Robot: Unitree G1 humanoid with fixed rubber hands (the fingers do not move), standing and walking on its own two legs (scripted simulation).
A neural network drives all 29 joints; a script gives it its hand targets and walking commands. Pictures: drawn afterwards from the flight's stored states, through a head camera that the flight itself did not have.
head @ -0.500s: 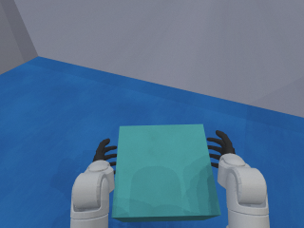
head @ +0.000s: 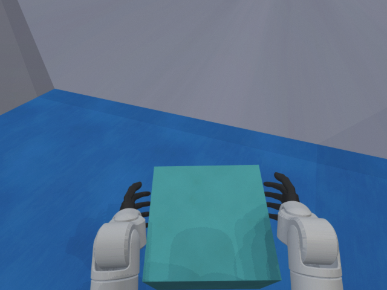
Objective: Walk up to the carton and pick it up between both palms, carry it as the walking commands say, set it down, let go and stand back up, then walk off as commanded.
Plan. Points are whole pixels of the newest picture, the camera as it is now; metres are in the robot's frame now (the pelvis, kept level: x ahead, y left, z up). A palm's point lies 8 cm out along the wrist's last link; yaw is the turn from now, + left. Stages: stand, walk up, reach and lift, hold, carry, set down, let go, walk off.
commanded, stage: carry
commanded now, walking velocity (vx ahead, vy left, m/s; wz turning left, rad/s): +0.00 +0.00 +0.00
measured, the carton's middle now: (207, 228) +0.27 +0.00 +0.03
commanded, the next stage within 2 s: hold in 1.18 s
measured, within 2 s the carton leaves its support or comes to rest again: neither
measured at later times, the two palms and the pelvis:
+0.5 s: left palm (141, 212) +0.26 +0.13 +0.10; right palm (297, 205) +0.26 -0.17 +0.11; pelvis +0.00 -0.02 +0.00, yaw +0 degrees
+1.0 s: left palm (144, 211) +0.26 +0.12 +0.10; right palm (299, 206) +0.26 -0.17 +0.11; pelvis +0.01 -0.02 +0.00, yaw -1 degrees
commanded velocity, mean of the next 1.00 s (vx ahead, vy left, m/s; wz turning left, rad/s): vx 0.00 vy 0.00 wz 0.00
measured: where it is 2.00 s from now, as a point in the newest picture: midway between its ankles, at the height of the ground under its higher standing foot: outside the picture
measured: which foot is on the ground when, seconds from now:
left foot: down 0.00-1.00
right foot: down 0.00-1.00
